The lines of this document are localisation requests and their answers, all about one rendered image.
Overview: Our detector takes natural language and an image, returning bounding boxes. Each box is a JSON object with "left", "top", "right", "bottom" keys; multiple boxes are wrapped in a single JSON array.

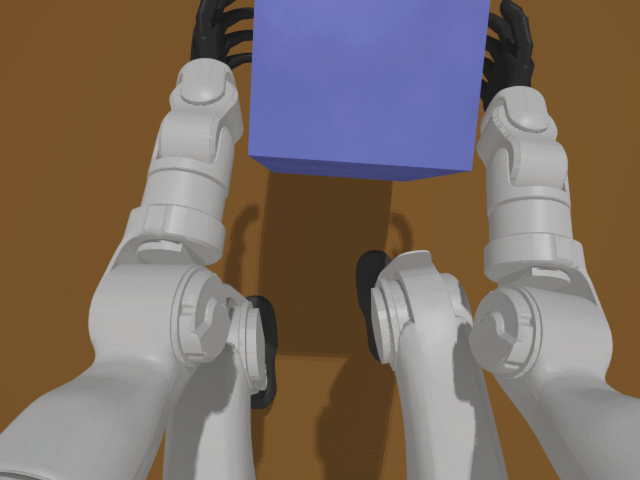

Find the right robot hand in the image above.
[{"left": 480, "top": 0, "right": 534, "bottom": 112}]

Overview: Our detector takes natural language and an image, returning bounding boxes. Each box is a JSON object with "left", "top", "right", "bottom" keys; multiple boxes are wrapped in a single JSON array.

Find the right robot forearm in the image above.
[{"left": 476, "top": 86, "right": 613, "bottom": 351}]

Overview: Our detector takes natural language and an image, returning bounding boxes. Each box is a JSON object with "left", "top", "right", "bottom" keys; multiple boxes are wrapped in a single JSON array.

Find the left robot hand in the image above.
[{"left": 190, "top": 0, "right": 254, "bottom": 71}]

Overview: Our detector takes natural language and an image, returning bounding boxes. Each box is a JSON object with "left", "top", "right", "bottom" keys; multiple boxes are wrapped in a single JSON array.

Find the right robot thigh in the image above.
[{"left": 371, "top": 266, "right": 509, "bottom": 480}]

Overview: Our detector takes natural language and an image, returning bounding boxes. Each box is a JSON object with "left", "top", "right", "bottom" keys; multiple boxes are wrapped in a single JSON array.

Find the robot left foot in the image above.
[{"left": 246, "top": 295, "right": 278, "bottom": 409}]

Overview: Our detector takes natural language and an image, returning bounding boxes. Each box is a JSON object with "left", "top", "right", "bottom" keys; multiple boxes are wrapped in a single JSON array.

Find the left robot forearm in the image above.
[{"left": 88, "top": 58, "right": 244, "bottom": 345}]

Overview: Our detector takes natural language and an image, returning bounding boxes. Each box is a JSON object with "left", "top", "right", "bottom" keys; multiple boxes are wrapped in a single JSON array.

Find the right robot upper arm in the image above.
[{"left": 469, "top": 284, "right": 640, "bottom": 480}]

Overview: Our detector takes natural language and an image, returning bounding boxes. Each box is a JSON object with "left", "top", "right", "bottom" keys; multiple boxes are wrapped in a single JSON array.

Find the left robot upper arm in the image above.
[{"left": 0, "top": 264, "right": 231, "bottom": 480}]

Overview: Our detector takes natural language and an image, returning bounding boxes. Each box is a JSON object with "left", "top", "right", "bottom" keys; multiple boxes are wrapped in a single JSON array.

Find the carton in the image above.
[{"left": 248, "top": 0, "right": 491, "bottom": 182}]

